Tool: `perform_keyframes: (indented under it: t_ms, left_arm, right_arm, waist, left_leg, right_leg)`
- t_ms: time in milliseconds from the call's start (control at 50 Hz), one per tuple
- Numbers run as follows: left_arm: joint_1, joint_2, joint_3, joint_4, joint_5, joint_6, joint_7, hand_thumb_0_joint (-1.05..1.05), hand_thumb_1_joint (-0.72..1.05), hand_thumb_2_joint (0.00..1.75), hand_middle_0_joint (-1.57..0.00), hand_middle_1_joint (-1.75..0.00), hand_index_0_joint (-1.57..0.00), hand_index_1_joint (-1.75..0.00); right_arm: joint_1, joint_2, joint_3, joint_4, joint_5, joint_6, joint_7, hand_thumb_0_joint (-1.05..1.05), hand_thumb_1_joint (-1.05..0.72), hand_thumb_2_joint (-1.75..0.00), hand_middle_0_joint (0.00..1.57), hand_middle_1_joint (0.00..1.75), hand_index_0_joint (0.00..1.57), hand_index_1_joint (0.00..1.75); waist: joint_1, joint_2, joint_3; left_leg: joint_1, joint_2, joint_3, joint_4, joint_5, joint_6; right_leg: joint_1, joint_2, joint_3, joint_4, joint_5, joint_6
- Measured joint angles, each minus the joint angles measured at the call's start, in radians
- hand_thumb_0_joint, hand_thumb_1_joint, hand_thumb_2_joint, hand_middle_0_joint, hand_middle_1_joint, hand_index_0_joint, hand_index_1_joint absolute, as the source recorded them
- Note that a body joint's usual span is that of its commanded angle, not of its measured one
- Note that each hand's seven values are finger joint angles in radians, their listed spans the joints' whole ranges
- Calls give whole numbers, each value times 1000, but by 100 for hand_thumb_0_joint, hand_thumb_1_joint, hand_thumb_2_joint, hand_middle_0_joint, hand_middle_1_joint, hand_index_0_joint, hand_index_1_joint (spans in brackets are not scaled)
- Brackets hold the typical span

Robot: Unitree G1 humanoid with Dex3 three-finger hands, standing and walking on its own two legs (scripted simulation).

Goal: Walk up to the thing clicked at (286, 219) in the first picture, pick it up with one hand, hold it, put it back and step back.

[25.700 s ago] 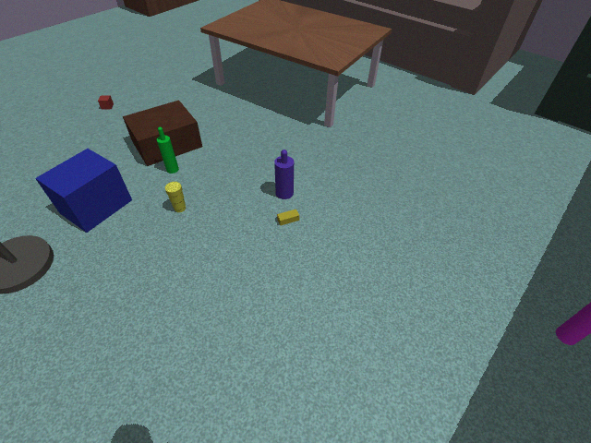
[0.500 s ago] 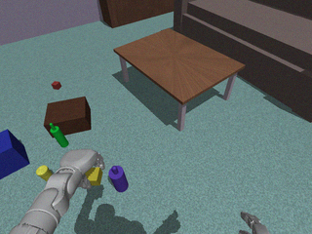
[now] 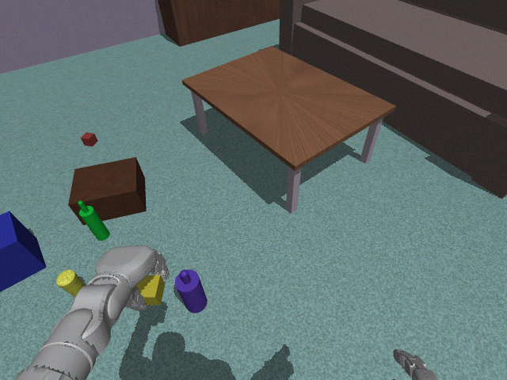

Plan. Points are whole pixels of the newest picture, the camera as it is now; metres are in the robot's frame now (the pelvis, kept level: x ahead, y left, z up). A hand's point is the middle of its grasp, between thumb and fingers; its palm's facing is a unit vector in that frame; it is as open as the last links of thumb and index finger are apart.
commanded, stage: crouch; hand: left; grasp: from above
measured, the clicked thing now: (135, 290) +0.30 +0.24 -0.07
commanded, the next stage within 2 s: lower in 1.84 s
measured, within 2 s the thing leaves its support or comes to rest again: neither
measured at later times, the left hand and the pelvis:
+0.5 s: hand (151, 309) +0.32 +0.26 -0.21, palm faces -0.42 +0.03 -0.91, open 7.0 cm; pelvis -0.04 +0.01 -0.11, yaw +1 degrees
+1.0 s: hand (165, 332) +0.35 +0.30 -0.45, palm faces -0.46 -0.01 -0.89, open 7.0 cm; pelvis -0.07 +0.02 -0.31, yaw +0 degrees
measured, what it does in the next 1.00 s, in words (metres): lowers itself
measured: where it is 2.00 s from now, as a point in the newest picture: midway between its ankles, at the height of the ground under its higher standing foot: outside the picture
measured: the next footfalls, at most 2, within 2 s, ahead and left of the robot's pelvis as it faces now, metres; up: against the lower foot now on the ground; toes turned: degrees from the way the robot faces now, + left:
none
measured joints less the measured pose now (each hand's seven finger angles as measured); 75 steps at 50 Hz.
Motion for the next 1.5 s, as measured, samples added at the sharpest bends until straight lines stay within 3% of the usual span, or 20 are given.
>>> perform_keyframes:
  t_ms: [120,220,380,480,640,760,940,1100,1500]
  left_arm:
    - [-17,-7,8,70,22,-31,58,0,47,5,-97,-15,-101,-12]
    - [-71,-11,17,194,68,-66,156,0,47,4,-97,-15,-101,-11]
    - [-239,-7,43,441,158,-86,325,0,47,3,-98,-14,-102,-10]
    - [-330,18,83,533,183,-93,378,0,47,3,-98,-14,-102,-10]
    - [-417,55,153,575,188,-89,402,0,48,4,-96,-15,-101,-11]
    - [-473,92,195,616,199,-102,384,0,47,5,-96,-16,-100,-12]
    - [-521,161,252,630,246,-176,372,0,47,4,-97,-15,-101,-11]
    - [-569,207,272,655,275,-197,403,0,46,5,-98,-14,-103,-9]
    - [-648,299,325,753,301,-240,402,0,45,3,-100,-12,-105,-7]
  right_arm:
    - [-10,4,3,1,-8,-1,2,1,-89,-90,20,30,20,30]
    - [-19,7,-3,10,-26,-7,16,0,-89,-89,20,30,20,30]
    - [10,-12,-37,27,-58,-29,44,0,-89,-89,20,30,20,30]
    - [38,-25,-53,32,-75,-45,49,0,-89,-89,20,30,20,30]
    - [79,-15,-61,55,-97,-69,51,0,-89,-89,20,30,20,30]
    - [72,9,-46,60,-110,-91,70,0,-89,-89,20,30,20,30]
    - [28,19,-17,59,-138,-128,119,0,-89,-89,20,30,20,30]
    - [-26,2,-15,61,-161,-143,149,0,-89,-90,20,30,20,30]
    - [-29,-23,6,56,-190,-132,200,0,-90,-90,20,30,20,30]
  waist:
    - [-8,-12,3]
    - [-21,-32,-7]
    - [-54,-45,-92]
    - [-88,-37,-135]
    - [-126,-12,-188]
    - [-146,2,-196]
    - [-157,-7,-189]
    - [-161,-26,-157]
    - [-195,-49,-88]
  left_leg:
    - [-41,-2,-8,30,-6,0]
    - [-164,-1,-19,131,-38,-1]
    - [-568,7,-44,498,-166,-2]
    - [-836,8,-53,734,-247,4]
    - [-1198,3,-64,1048,-340,17]
    - [-1400,-4,-72,1220,-378,24]
    - [-1650,-16,-102,1442,-416,24]
    - [-1787,-27,-126,1579,-436,17]
    - [-1945,-24,-148,1783,-461,14]
  right_leg:
    - [-37,-3,-7,29,-9,0]
    - [-153,-3,-15,121,-38,-1]
    - [-539,3,-28,461,-160,4]
    - [-800,4,-30,685,-232,9]
    - [-1152,1,-29,985,-320,18]
    - [-1347,-2,-29,1152,-359,23]
    - [-1579,-8,-48,1362,-403,27]
    - [-1703,-12,-63,1493,-429,24]
    - [-1857,2,-70,1685,-447,29]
